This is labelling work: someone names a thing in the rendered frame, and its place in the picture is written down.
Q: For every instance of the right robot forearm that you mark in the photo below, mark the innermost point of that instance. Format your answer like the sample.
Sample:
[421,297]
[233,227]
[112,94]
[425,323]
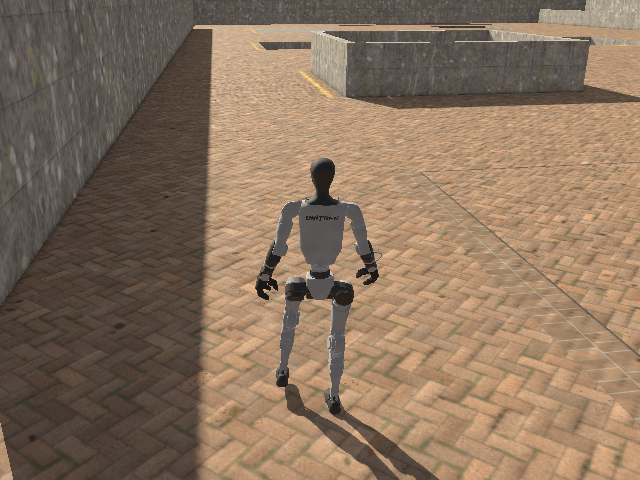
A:
[369,260]

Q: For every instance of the left robot forearm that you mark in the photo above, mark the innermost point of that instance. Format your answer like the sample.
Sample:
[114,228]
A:
[269,265]

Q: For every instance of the robot right upper arm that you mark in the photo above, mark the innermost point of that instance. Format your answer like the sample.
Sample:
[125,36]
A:
[353,212]

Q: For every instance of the left robot foot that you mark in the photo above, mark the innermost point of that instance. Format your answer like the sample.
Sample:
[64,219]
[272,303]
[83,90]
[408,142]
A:
[282,379]

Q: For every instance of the left robot thigh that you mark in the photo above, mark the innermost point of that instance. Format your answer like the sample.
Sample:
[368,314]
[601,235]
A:
[295,290]

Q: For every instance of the right robot hand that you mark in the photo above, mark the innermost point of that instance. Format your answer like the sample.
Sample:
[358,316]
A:
[372,279]

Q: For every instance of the left robot hand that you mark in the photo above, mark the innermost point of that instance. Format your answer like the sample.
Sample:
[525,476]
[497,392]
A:
[260,285]

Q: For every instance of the robot left upper arm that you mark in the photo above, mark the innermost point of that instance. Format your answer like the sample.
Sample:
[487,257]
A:
[289,211]

